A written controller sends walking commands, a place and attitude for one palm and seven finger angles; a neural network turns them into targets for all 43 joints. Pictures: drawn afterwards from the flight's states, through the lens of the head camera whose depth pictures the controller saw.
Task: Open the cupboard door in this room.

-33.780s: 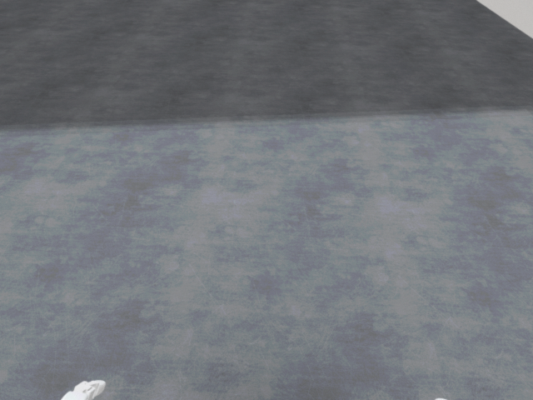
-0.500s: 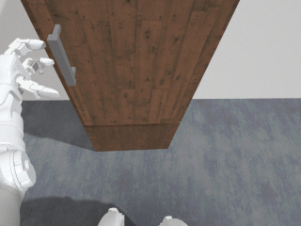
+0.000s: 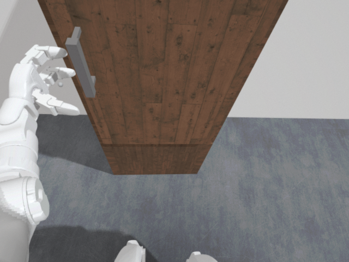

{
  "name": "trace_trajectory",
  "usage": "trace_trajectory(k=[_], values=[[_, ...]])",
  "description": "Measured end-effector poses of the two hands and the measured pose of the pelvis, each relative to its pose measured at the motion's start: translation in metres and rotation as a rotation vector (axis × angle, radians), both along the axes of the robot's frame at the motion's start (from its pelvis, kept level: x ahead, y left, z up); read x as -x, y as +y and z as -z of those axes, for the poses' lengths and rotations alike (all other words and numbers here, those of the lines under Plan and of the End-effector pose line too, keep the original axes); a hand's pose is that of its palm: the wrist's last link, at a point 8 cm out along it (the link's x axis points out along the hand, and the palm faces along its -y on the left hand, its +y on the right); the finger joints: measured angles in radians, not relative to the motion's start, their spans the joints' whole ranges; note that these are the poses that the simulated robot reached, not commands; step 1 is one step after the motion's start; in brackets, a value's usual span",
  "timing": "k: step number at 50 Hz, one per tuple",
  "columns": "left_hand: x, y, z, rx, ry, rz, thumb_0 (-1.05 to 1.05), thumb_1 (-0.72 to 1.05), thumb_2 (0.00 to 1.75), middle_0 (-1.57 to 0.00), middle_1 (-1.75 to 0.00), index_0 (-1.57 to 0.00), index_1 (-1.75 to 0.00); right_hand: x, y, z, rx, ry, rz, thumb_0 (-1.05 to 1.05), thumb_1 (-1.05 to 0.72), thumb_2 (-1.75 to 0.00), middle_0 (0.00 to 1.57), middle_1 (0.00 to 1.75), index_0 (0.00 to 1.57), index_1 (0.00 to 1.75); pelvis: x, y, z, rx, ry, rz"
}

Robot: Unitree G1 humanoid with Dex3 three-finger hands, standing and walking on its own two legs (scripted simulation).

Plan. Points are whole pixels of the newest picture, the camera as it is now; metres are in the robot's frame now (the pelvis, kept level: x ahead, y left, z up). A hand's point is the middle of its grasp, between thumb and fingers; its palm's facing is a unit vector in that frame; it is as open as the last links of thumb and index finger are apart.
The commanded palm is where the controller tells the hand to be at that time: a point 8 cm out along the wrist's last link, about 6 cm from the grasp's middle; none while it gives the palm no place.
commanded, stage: slide the fingers in behind the handle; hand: left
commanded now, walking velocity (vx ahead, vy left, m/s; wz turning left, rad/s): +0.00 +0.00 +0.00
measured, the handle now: (84, 65) +0.52 +0.19 +0.12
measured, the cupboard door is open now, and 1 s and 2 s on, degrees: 0 0 0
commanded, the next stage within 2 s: close the thumb around the handle in 1.34 s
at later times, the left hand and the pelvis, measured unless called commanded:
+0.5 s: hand (76, 84) +0.47 +0.20 +0.11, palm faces +0.00 -1.00 +0.01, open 14.0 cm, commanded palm +0.45 +0.25 +0.11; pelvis +0.00 -0.01 +0.00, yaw +0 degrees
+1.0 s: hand (89, 85) +0.47 +0.18 +0.10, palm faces +0.01 -1.00 +0.01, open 13.9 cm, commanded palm +0.45 +0.22 +0.11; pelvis +0.00 -0.01 +0.00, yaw +1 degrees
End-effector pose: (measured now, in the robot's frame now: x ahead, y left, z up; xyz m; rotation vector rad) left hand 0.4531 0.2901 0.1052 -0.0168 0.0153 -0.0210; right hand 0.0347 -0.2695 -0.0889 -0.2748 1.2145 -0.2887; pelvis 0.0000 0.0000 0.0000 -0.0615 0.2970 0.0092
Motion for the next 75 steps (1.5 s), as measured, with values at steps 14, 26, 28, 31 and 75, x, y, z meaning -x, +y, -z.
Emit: trace_trajectory(k=[14, 26, 28, 31, 75], values=[[0.001, -0.016, -0.003, -0.005, 0.0, -0.016, -0.01, -0.5, 0.3, -0.3, -1.2, -0.3, -1.21, 0.003, 0.01, 0.006, -0.05, -0.004, 0.003, 0.01, -0.91, -0.9, 0.2, 0.3, 0.21, 0.3, -0.002, -0.002, -0.001, -0.005, -0.015, 0.001], [0.002, -0.034, -0.002, -0.007, -0.008, -0.017, -0.01, -0.5, 0.3, -0.3, -1.2, -0.3, -1.21, 0.01, 0.001, 0.005, -0.046, -0.004, 0.02, 0.01, -0.91, -0.9, 0.2, 0.3, 0.21, 0.3, -0.001, -0.006, -0.002, -0.011, -0.024, 0.006], [0.003, -0.037, -0.002, -0.009, -0.01, -0.017, -0.01, -0.5, 0.3, -0.3, -1.2, -0.3, -1.21, 0.01, 0.0, 0.005, -0.047, -0.007, 0.021, 0.01, -0.91, -0.9, 0.2, 0.3, 0.21, 0.3, -0.001, -0.007, -0.002, -0.012, -0.027, 0.006], [0.005, -0.041, -0.003, -0.007, -0.012, -0.014, -0.01, -0.5, 0.3, -0.3, -1.2, -0.3, -1.2, 0.009, -0.001, 0.005, -0.048, -0.011, 0.021, 0.01, -0.91, -0.9, 0.2, 0.3, 0.21, 0.3, 0.0, -0.008, -0.002, -0.013, -0.031, 0.006], [0.003, -0.066, -0.004, -0.014, -0.018, -0.023, -0.01, -0.49, 0.3, -0.3, -1.2, -0.31, -1.2, 0.004, -0.005, 0.009, -0.072, -0.033, 0.015, 0.01, -0.91, -0.9, 0.2, 0.3, 0.21, 0.3, 0.0, -0.015, -0.003, -0.024, -0.036, 0.007]])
